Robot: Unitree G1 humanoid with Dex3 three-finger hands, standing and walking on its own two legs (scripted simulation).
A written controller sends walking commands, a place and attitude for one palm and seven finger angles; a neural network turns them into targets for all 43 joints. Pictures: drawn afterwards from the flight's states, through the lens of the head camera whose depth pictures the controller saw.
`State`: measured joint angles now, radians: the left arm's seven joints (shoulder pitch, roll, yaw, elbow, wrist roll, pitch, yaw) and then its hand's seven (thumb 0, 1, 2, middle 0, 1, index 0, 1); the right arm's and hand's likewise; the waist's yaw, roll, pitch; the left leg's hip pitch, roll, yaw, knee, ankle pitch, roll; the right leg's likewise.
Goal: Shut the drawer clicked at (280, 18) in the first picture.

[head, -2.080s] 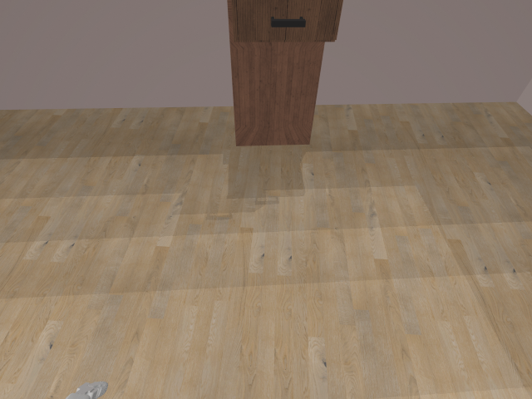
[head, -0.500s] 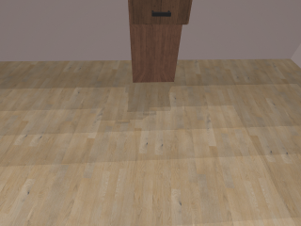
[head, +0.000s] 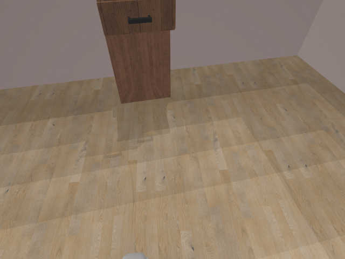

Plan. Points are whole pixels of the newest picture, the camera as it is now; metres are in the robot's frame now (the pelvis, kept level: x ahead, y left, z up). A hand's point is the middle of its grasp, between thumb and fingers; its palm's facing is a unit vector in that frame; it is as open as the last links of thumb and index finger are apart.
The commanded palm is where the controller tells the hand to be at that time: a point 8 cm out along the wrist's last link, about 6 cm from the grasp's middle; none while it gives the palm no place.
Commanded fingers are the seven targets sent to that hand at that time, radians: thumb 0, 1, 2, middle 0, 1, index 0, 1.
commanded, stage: walk to a spot facing it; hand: left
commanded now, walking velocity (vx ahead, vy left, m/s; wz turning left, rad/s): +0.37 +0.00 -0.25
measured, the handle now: (139, 18) +1.22 +0.28 +0.05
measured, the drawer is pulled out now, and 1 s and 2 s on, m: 0.28 0.28 0.28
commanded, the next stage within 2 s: turn to face it in 1.50 s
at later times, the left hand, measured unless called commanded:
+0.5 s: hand (92, 234) +0.21 +0.26 -0.19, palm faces -0.08 -0.98 -0.16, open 7.4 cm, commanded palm none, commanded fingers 0.00 0.90 0.90 -0.20 -0.30 -0.20 -0.30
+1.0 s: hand (157, 141) +0.57 +0.11 -0.17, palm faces -0.40 -0.90 -0.14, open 7.4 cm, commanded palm none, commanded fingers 0.00 0.90 0.90 -0.20 -0.30 -0.20 -0.30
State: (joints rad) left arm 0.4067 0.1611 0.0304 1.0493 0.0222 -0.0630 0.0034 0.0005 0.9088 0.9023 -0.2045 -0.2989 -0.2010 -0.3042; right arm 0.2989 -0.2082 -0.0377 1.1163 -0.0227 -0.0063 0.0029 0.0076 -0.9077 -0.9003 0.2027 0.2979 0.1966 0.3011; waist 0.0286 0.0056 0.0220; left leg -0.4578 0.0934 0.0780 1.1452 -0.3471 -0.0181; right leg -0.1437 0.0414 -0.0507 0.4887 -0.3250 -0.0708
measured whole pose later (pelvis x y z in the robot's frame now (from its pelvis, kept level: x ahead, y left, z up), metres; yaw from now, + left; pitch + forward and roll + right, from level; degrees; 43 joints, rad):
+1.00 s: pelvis +0.40 +0.01 -0.01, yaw -20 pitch +0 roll +0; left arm 0.10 0.14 0.05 0.99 0.04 -0.02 -0.02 0.00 0.91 0.90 -0.20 -0.30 -0.20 -0.30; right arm 0.57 -0.07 -0.02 1.19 -0.03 -0.07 -0.02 0.00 -0.91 -0.90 0.20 0.30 0.20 0.30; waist -0.09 0.00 0.07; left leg 0.06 0.11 0.36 0.47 -0.47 -0.04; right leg -0.42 -0.04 -0.17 0.58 -0.20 -0.07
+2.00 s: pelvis +0.72 -0.10 +0.00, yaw -14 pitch -1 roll +0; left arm 0.12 0.13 0.04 0.96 0.03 -0.02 0.03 0.00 0.91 0.90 -0.20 -0.30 -0.20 -0.30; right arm 0.33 -0.15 -0.06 1.09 -0.01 0.05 0.00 0.00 -0.91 -0.90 0.20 0.30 0.20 0.30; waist -0.05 0.04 0.06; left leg -0.40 0.06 0.08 1.06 -0.51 -0.03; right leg -0.29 -0.11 -0.22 0.57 -0.25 -0.02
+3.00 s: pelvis +0.74 -0.12 +0.01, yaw +16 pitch +0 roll +2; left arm 0.27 0.15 0.03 0.94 0.03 -0.01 0.02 0.00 0.91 0.90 -0.21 -0.30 -0.20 -0.30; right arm 0.19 -0.24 -0.07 1.00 -0.02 0.07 0.01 0.00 -0.91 -0.90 0.20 0.30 0.19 0.30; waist 0.01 0.02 0.06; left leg -0.38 0.03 0.00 0.94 -0.41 -0.05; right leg -0.19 -0.09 -0.17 0.47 -0.27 -0.02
